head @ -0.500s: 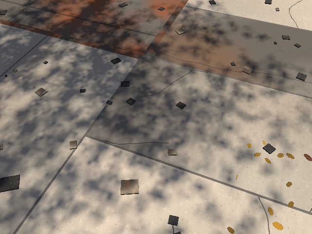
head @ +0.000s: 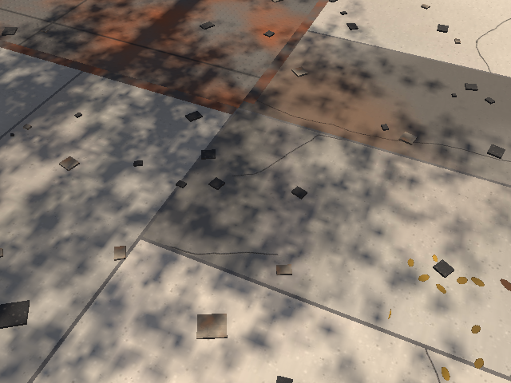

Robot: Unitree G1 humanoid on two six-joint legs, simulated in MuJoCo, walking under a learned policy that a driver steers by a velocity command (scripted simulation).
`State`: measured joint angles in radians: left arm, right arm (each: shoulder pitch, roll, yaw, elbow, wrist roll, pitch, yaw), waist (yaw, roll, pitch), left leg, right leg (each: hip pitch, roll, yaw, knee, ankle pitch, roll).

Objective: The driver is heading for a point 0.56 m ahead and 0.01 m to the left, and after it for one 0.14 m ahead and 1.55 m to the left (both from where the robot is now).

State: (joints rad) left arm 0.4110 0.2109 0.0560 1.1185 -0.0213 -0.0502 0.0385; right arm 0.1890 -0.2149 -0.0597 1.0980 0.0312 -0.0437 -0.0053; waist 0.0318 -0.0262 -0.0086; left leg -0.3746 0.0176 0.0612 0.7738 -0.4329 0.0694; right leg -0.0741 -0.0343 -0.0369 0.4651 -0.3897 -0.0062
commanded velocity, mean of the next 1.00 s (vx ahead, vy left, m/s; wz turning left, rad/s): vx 0.37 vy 0.00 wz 0.10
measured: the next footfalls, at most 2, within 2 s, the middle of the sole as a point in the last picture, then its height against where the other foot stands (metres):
right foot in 0.58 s outside the picture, level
left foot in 1.08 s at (224, 355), level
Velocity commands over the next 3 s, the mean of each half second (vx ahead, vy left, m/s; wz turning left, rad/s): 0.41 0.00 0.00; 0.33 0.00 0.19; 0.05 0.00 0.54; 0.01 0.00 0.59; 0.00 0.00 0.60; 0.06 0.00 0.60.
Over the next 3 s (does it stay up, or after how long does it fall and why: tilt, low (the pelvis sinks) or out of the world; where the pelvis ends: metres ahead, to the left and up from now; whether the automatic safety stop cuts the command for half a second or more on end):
stays up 0.50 0.03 0.01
